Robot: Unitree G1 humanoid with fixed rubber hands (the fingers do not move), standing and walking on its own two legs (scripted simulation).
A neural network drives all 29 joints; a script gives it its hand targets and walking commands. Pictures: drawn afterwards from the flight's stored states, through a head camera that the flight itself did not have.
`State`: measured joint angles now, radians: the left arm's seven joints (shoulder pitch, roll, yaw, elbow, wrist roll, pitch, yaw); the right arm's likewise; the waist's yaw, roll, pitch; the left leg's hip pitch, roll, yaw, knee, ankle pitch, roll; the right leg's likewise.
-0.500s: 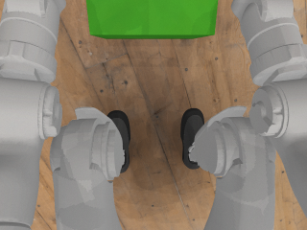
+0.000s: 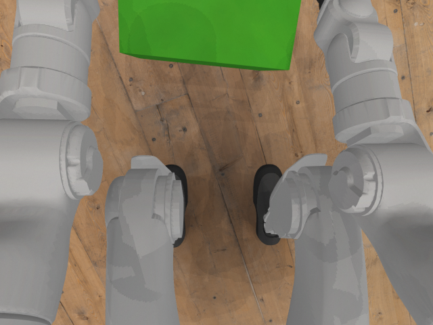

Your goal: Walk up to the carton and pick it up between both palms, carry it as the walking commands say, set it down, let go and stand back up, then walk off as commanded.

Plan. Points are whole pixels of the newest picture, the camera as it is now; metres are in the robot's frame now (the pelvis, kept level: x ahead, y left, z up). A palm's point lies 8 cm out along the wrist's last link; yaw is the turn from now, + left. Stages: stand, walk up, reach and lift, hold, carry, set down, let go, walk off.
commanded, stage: reach and lift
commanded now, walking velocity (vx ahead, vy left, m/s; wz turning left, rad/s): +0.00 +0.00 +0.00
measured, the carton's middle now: out of the picture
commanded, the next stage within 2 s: none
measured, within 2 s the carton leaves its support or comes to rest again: neither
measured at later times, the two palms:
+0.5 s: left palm out of the picture +0.55 +0.20 -0.06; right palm out of the picture +0.53 -0.12 -0.06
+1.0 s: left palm out of the picture +0.53 +0.19 +0.01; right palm out of the picture +0.52 -0.12 +0.01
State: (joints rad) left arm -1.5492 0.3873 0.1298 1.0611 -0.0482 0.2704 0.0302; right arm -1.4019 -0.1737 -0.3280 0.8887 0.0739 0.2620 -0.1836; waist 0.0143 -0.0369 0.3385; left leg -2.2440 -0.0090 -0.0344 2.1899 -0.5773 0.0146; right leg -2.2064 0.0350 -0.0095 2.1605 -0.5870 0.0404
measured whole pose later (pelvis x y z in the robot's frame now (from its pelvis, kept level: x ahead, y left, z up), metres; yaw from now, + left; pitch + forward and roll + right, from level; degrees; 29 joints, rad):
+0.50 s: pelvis +0.00 +0.00 +0.05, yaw +1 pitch +43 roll -4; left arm -1.37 0.25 0.27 0.92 0.10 0.33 0.09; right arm -1.22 -0.04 -0.47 0.69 -0.07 0.32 -0.16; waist -0.01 -0.02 0.08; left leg -2.23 -0.04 -0.04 2.00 -0.53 0.00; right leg -2.19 0.04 0.01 1.98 -0.56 0.06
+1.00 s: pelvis +0.00 -0.01 +0.09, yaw +2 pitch +46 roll -2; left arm -1.24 0.16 0.33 0.83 0.18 0.39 0.12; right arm -1.12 0.04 -0.50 0.63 -0.15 0.37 -0.20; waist -0.02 -0.02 -0.08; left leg -2.14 -0.03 -0.03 1.84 -0.50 -0.01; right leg -2.11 0.05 0.02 1.83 -0.52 0.04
